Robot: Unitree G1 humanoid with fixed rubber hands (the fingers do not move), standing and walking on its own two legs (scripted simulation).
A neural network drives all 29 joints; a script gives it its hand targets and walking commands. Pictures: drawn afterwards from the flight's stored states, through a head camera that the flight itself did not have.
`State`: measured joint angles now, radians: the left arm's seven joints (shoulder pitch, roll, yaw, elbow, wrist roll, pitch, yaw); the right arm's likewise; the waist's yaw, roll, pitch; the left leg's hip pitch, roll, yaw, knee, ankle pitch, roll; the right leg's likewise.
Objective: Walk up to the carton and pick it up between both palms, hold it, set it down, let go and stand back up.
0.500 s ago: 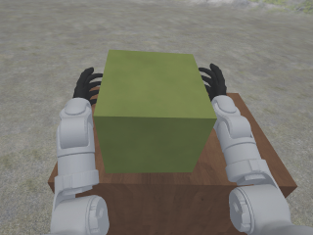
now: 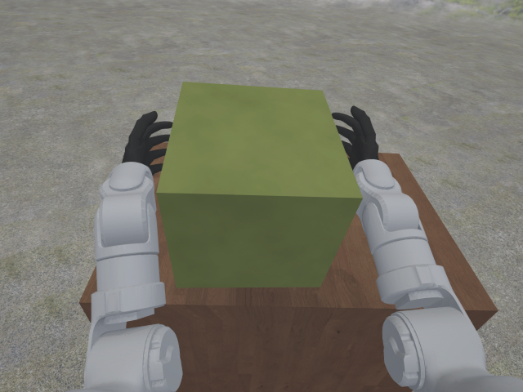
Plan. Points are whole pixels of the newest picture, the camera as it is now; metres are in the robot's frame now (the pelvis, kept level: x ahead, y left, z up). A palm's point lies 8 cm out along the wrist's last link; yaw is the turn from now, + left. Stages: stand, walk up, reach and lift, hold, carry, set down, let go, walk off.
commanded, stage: hold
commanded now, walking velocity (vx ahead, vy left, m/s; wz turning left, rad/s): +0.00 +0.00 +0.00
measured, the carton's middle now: (252, 185) +0.38 +0.00 +0.16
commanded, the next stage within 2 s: none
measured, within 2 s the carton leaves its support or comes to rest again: neither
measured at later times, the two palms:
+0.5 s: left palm (138, 168) +0.36 +0.16 +0.21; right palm (361, 162) +0.36 -0.16 +0.22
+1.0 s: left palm (140, 169) +0.36 +0.16 +0.21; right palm (362, 163) +0.36 -0.16 +0.22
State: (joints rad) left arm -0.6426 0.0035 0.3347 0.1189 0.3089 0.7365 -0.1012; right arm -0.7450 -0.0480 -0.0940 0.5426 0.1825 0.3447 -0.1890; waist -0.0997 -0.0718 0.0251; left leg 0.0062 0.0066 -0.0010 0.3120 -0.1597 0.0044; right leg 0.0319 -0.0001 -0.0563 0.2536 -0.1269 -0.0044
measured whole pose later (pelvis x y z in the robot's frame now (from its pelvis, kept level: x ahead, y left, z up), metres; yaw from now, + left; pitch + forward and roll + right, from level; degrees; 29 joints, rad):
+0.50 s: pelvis +0.00 +0.00 +0.00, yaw +0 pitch -9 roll -1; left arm -0.64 0.00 0.33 0.11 0.31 0.75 -0.10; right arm -0.74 -0.05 -0.10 0.53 0.18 0.35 -0.19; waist -0.10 -0.07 0.02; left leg 0.01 0.01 0.00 0.31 -0.16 0.01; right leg 0.03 0.00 -0.05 0.26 -0.13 0.00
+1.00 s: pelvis +0.00 +0.00 +0.00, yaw +0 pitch -10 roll -1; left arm -0.63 0.00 0.33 0.10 0.31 0.74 -0.10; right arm -0.73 -0.05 -0.08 0.52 0.19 0.35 -0.19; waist -0.10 -0.07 0.03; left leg 0.02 0.01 0.00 0.31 -0.16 0.01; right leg 0.05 0.00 -0.05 0.25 -0.13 0.00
